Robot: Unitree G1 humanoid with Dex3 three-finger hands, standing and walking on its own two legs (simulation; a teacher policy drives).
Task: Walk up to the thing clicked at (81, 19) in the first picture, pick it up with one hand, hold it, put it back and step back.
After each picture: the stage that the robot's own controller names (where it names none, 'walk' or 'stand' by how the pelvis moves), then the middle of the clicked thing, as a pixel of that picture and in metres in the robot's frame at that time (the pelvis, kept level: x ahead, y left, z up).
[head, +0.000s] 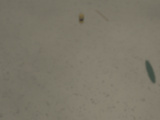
stand; (81, 18) +1.88 +0.01 -0.72
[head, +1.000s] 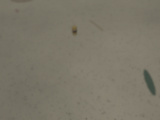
walk; (74, 30) +1.74 +0.20 -0.70
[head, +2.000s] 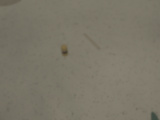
walk; (64, 50) +1.19 +0.26 -0.72
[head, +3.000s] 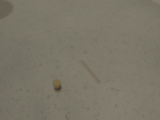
walk; (57, 86) +0.76 +0.24 -0.71
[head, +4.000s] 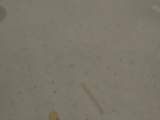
stand; (53, 118) +0.45 +0.18 -0.69
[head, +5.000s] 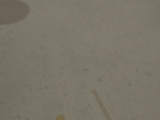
stand; out of the picture +0.42 +0.13 -0.71
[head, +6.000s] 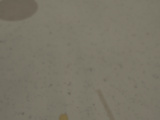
stand; out of the picture +0.42 +0.12 -0.70
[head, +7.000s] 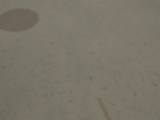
stand; out of the picture +0.43 +0.10 -0.72
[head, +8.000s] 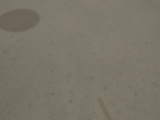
stand; out of the picture +0.43 +0.11 -0.73
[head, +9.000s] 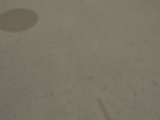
stand; out of the picture +0.42 +0.12 -0.73
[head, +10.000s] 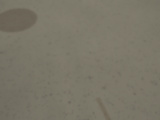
stand; out of the picture +0.41 +0.12 -0.73
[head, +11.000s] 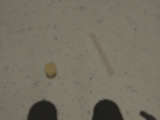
go down; (50, 71) +0.49 +0.12 -0.46
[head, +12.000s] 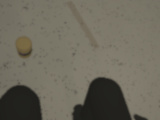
go down; (24, 48) +0.52 +0.16 -0.33
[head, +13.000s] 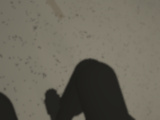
close in; out of the picture +0.50 +0.22 -0.25
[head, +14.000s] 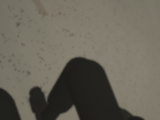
close; out of the picture +0.50 +0.23 -0.27
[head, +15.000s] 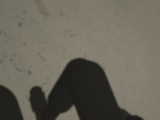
close; out of the picture +0.48 +0.22 -0.27
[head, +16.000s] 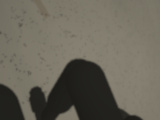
close; out of the picture +0.47 +0.22 -0.27
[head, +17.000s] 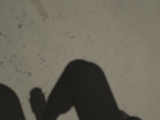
lift; out of the picture +0.46 +0.22 -0.27
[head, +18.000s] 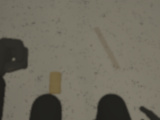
lift; (55, 82) +0.41 +0.12 -0.44
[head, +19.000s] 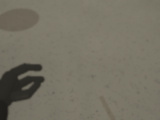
go down; out of the picture +0.34 +0.08 -0.71
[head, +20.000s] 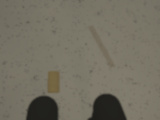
hold; (53, 82) +0.42 +0.10 -0.46
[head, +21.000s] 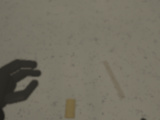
stand; (70, 108) +0.39 +0.08 -0.59
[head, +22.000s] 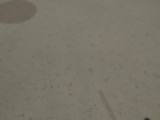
stand; out of the picture +0.35 +0.06 -0.68
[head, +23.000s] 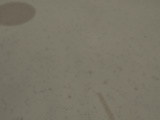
stand; out of the picture +0.34 +0.06 -0.68
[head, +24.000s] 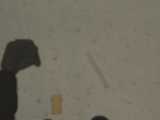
crouch; (56, 104) +0.38 +0.08 -0.58
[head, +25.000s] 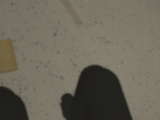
hold; (5, 56) +0.43 +0.14 -0.29
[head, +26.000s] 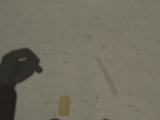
crouch; (64, 105) +0.40 +0.08 -0.58
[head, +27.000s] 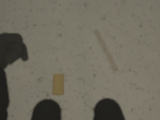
crouch; (58, 84) +0.41 +0.09 -0.48
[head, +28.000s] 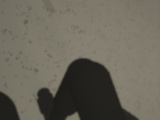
lower; out of the picture +0.43 +0.18 -0.28
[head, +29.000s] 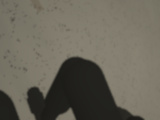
lower; out of the picture +0.42 +0.19 -0.28
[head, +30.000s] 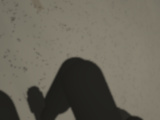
lower; out of the picture +0.42 +0.19 -0.29
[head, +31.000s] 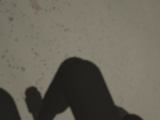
stand; out of the picture +0.42 +0.20 -0.29
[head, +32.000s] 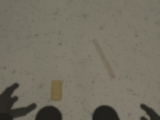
walk; (56, 90) +0.41 +0.10 -0.52
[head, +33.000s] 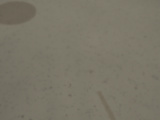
stand; out of the picture +0.36 +0.07 -0.68
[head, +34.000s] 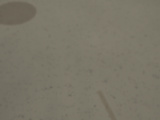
stand; out of the picture +0.36 +0.08 -0.68
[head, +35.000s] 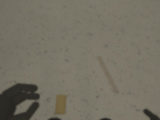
hold; (60, 104) +0.40 +0.09 -0.57
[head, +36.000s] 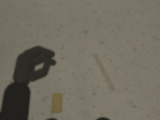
lower; (57, 102) +0.40 +0.10 -0.58
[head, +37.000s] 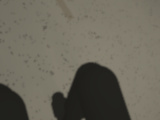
lower; out of the picture +0.43 +0.19 -0.28
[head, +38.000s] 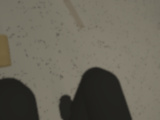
lower; (0, 51) +0.43 +0.19 -0.30
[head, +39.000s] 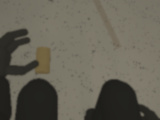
lower; (43, 60) +0.44 +0.14 -0.33
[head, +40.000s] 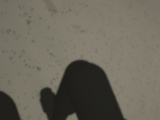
stand; out of the picture +0.43 +0.21 -0.29
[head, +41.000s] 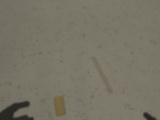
hold; (59, 105) +0.39 +0.08 -0.59
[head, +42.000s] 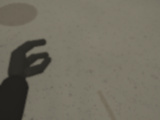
lower; out of the picture +0.37 +0.03 -0.71
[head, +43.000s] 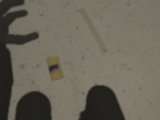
lower; (55, 68) +0.45 +0.03 -0.41
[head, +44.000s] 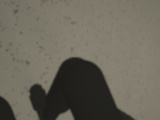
lower; out of the picture +0.47 +0.10 -0.30
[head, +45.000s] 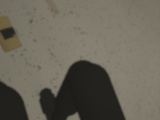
stand; (6, 34) +0.49 +0.08 -0.29
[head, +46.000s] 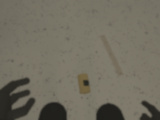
walk; (83, 83) +0.45 -0.03 -0.51
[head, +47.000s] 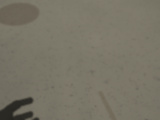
lower; out of the picture +0.39 -0.08 -0.69
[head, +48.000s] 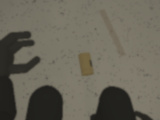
lower; (85, 64) +0.48 -0.05 -0.38
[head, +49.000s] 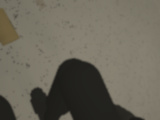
lower; (2, 27) +0.51 +0.04 -0.29
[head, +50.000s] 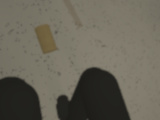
stand; (45, 39) +0.51 +0.01 -0.30
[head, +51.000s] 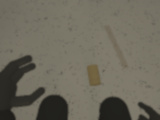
lower; (93, 75) +0.47 -0.08 -0.45
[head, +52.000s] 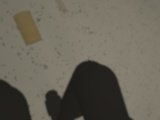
rise; (28, 28) +0.51 +0.02 -0.27
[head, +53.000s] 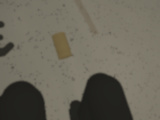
stand; (61, 46) +0.51 -0.02 -0.32
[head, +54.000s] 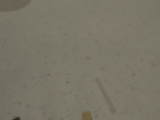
stand; out of the picture +0.41 -0.10 -0.66
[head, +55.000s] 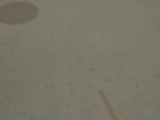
stand; out of the picture +0.39 -0.10 -0.68
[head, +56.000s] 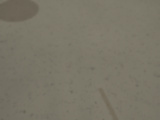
stand; out of the picture +0.39 -0.10 -0.68
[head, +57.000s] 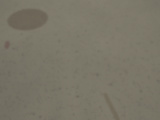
stand; out of the picture +0.42 -0.09 -0.75
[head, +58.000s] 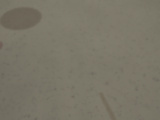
stand; out of the picture +0.40 -0.06 -0.75
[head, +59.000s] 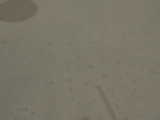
walk; out of the picture +0.41 -0.05 -0.75
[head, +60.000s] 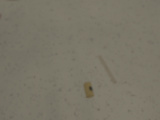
walk; (88, 89) +0.63 -0.05 -0.73
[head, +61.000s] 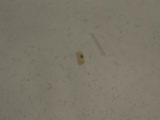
walk; (80, 58) +0.98 -0.03 -0.73
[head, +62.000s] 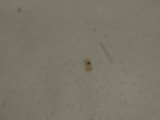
stand; (87, 65) +1.02 -0.05 -0.72
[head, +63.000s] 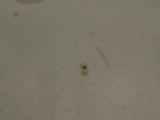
stand; (84, 69) +1.00 -0.02 -0.75
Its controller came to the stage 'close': yes
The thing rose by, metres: 0.01
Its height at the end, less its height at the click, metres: -0.02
